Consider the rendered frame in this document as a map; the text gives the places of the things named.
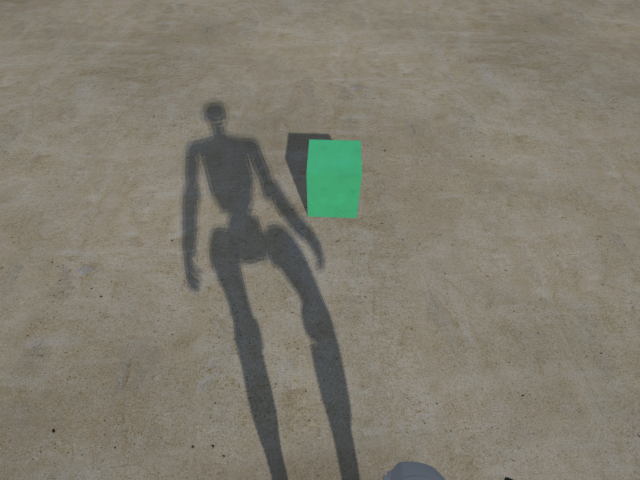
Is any carton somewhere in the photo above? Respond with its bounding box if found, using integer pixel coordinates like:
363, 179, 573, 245
306, 139, 362, 218

